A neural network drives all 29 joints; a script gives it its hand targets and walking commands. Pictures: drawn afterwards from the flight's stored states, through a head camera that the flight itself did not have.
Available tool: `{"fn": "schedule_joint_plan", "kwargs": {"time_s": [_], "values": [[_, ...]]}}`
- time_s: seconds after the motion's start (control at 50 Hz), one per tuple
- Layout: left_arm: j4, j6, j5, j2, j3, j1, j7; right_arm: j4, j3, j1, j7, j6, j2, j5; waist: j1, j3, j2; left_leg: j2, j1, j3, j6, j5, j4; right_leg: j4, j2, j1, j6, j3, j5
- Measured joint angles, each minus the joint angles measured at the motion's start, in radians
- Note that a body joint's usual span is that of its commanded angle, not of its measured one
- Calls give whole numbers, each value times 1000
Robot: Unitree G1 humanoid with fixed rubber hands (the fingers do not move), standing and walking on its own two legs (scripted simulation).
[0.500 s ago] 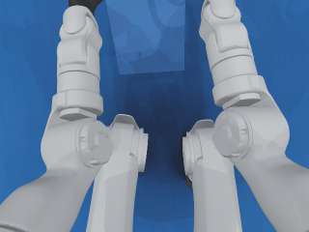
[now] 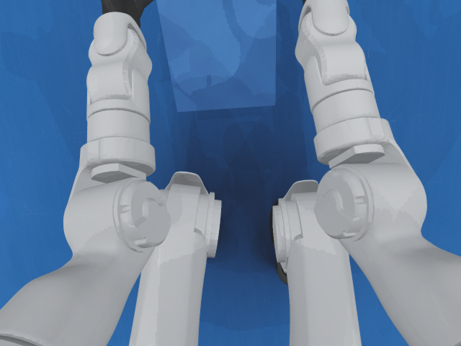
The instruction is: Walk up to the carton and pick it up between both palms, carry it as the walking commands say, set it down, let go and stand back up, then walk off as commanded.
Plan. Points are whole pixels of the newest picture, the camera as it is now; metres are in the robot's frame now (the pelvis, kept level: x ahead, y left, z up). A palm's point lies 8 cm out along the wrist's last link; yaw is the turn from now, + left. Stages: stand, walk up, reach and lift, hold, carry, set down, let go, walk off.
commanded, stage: set down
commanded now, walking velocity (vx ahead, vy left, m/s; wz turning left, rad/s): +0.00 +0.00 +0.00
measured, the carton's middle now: (220, 4) +0.56 +0.05 -0.24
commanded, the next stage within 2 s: none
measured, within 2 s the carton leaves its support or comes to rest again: rests again in 1.24 s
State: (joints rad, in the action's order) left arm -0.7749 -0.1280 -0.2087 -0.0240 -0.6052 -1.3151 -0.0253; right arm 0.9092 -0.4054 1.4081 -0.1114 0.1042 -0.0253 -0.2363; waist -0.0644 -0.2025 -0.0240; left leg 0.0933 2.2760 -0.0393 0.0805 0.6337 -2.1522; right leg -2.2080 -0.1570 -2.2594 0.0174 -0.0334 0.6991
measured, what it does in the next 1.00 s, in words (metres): stands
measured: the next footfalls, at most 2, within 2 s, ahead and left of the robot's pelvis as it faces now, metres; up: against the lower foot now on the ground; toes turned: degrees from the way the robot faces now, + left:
none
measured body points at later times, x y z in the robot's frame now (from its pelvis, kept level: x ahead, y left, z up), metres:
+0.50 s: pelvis +0.00 +0.00 +0.00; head +0.37 +0.00 +0.26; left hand +0.54 +0.17 -0.16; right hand +0.57 -0.07 -0.16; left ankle +0.09 +0.13 -0.35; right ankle +0.07 -0.11 -0.35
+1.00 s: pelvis +0.01 +0.00 -0.01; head +0.37 -0.01 +0.25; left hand +0.54 +0.17 -0.17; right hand +0.57 -0.07 -0.18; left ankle +0.09 +0.13 -0.35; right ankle +0.07 -0.11 -0.35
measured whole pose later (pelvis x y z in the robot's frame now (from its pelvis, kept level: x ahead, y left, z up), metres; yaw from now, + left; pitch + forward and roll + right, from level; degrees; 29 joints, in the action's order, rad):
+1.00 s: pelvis +0.01 +0.00 -0.01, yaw +0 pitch +43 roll +3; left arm -0.86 -0.06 -0.22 -0.05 -0.61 -1.32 -0.01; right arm 0.99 -0.38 1.41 -0.06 0.05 -0.07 -0.26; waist -0.06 -0.21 -0.02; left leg 0.09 2.27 -0.03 0.07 0.67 -2.18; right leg -2.24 -0.16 -2.25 0.02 -0.04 0.74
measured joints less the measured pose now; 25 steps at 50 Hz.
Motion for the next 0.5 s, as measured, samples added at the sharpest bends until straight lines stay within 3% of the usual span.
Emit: {"fn": "schedule_joint_plan", "kwargs": {"time_s": [0.5], "values": [[-32, 32, -28, -3, -39, -18, 26, 46, -30, 28, 46, -23, -17, -40, 3, -7, 4, -1, 0, 7, -9, 12, -11, -10, 0, 4, 6, -6, 15]]}}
